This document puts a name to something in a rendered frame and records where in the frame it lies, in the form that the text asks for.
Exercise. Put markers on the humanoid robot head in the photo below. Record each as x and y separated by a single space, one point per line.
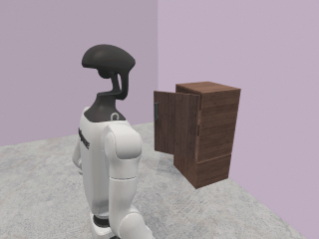
110 61

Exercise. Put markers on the left robot upper arm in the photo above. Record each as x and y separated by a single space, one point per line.
76 155

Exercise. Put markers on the robot right forearm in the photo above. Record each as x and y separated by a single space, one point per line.
133 226

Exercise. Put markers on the robot left forearm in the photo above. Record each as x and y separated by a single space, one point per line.
80 171

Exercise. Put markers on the cupboard door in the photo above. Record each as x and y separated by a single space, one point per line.
175 130

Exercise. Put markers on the handle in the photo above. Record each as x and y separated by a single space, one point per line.
156 111

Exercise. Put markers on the humanoid robot torso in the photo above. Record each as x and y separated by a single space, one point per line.
96 173

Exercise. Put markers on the right robot upper arm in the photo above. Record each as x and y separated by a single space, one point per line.
123 149

